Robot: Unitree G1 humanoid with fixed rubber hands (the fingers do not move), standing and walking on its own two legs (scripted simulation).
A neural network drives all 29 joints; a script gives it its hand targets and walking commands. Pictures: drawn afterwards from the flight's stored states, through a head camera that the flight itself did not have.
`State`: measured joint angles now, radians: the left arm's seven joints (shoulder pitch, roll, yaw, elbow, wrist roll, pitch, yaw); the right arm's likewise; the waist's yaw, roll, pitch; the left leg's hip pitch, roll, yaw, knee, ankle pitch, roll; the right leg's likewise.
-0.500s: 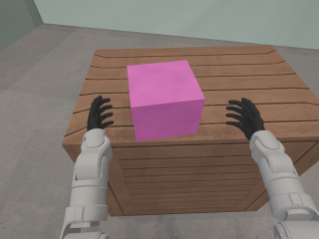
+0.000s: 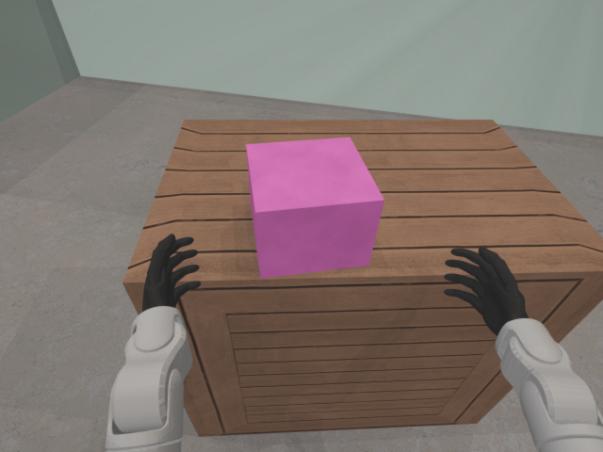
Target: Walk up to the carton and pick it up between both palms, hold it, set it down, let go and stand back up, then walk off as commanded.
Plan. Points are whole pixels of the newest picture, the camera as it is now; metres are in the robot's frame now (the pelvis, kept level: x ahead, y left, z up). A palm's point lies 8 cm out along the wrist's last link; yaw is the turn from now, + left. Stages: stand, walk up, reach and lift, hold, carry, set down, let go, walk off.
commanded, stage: set down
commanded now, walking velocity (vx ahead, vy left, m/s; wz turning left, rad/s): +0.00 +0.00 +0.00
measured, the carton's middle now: (307, 204) +0.50 +0.03 +0.07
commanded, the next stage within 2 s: none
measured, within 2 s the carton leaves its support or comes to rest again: neither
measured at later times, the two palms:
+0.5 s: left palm (171, 334) +0.24 +0.19 +0.08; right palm (483, 337) +0.26 -0.20 +0.06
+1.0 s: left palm (202, 338) +0.26 +0.17 +0.02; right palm (509, 362) +0.25 -0.26 +0.01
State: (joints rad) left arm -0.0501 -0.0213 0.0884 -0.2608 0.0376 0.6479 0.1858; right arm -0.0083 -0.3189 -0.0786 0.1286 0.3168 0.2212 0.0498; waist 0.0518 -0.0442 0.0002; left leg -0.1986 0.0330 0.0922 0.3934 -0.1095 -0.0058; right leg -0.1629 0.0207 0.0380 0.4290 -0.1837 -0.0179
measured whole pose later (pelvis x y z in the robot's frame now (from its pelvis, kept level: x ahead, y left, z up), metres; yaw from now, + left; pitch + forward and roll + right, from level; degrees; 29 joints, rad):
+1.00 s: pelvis +0.04 +0.00 +0.00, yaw +0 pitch -3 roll +0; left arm 0.19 0.02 -0.06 -0.16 0.04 0.44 0.17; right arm 0.21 -0.35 -0.08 0.16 0.32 0.16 0.09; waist 0.04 -0.04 0.12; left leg -0.16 0.03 0.09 0.39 -0.17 0.00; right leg -0.13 0.01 0.04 0.43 -0.24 0.00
